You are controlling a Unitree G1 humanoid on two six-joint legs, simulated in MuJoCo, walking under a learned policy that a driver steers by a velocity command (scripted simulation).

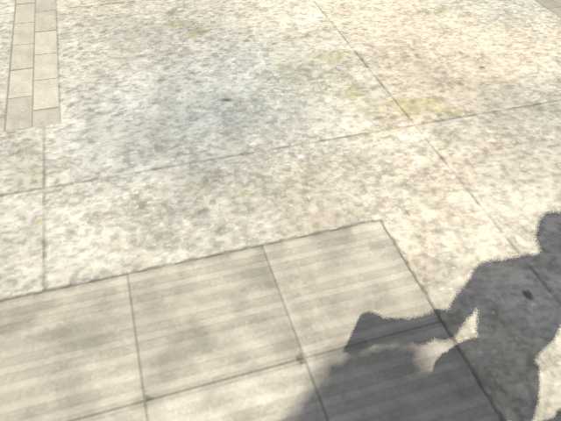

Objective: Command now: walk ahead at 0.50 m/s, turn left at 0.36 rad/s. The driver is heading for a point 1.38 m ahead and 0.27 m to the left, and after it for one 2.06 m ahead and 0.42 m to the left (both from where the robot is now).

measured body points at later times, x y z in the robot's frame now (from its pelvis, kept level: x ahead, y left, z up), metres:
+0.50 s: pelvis +0.26 -0.03 +0.03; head +0.27 -0.01 +0.48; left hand +0.27 +0.22 -0.11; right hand +0.43 -0.23 -0.10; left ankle +0.26 +0.11 -0.61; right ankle +0.24 -0.14 -0.71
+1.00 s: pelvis +0.40 +0.08 +0.02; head +0.42 +0.12 +0.47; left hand +0.43 +0.38 -0.10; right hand +0.63 -0.08 -0.08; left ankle +0.44 +0.16 -0.71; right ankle +0.53 -0.07 -0.64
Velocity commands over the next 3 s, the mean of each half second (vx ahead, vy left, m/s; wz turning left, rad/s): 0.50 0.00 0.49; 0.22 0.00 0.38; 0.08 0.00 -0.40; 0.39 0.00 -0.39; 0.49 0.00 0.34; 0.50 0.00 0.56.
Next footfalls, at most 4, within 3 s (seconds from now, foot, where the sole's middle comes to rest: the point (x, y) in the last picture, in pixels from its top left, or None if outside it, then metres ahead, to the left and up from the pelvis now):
0.24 right None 0.28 -0.14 -0.75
0.72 left None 0.47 0.18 -0.75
1.34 right None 0.49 -0.06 -0.75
1.76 left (179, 398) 0.64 0.20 -0.75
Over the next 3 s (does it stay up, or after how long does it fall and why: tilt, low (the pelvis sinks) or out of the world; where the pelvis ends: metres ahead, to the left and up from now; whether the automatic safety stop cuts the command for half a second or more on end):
stays up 1.15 0.19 0.03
